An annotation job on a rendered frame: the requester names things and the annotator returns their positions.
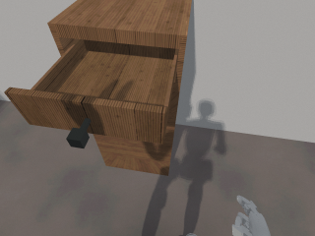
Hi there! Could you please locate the cabinet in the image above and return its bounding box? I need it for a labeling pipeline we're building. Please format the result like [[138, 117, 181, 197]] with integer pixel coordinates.
[[47, 0, 192, 176]]

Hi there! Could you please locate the drawer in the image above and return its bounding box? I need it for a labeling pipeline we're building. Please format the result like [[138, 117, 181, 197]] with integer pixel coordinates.
[[4, 39, 179, 145]]

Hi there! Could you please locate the handle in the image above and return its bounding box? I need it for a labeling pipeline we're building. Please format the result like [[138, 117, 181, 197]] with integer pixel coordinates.
[[66, 118, 92, 148]]

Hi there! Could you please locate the robot right hand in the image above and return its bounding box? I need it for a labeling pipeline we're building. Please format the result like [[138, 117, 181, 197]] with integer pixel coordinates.
[[231, 195, 271, 236]]

